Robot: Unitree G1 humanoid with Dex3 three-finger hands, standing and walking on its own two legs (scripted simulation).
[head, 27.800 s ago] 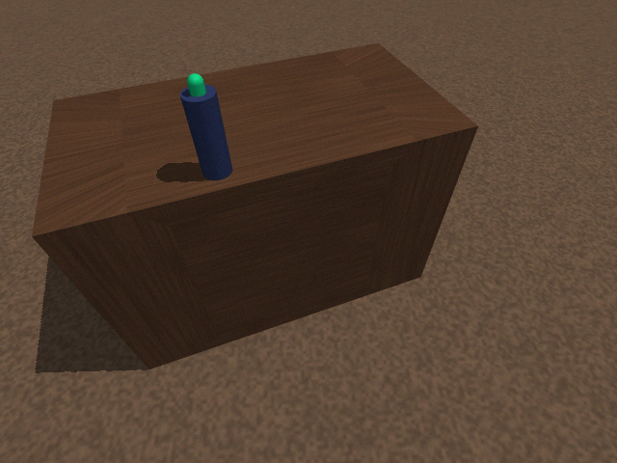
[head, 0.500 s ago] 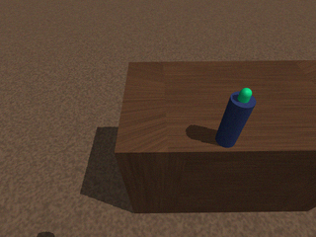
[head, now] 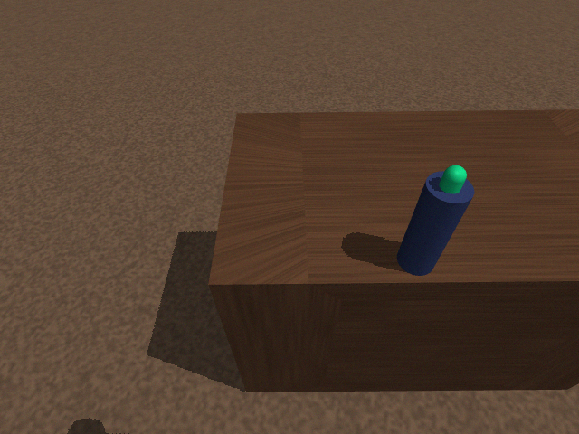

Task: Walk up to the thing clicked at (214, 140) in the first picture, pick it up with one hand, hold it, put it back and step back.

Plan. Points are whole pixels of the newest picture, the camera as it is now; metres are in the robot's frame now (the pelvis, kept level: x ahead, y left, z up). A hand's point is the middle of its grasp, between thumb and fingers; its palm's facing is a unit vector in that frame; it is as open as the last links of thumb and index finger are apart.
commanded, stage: stand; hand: right
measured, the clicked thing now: (433, 220) +0.44 -0.21 +0.03
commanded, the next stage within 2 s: none
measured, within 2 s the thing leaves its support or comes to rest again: neither
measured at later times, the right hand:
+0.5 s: hand out of the picture +0.07 -0.25 -0.16, palm faces -0.03 +0.94 -0.34, open 7.4 cm
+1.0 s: hand out of the picture +0.07 -0.25 -0.16, palm faces -0.02 +0.94 -0.34, open 7.4 cm
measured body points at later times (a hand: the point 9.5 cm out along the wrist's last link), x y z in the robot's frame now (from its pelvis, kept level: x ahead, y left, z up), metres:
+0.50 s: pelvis +0.00 +0.00 +0.00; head +0.02 +0.00 +0.45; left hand +0.07 +0.30 -0.13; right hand +0.07 -0.30 -0.13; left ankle -0.01 +0.13 -0.75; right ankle +0.00 -0.13 -0.75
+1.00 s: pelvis +0.00 +0.00 +0.00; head +0.01 +0.00 +0.45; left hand +0.08 +0.30 -0.13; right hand +0.07 -0.30 -0.13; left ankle -0.01 +0.13 -0.75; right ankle +0.00 -0.13 -0.75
